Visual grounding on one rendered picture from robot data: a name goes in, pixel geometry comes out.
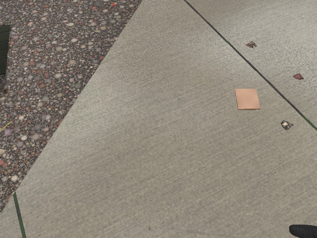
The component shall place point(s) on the right robot hand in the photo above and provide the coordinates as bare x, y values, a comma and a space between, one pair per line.
303, 231

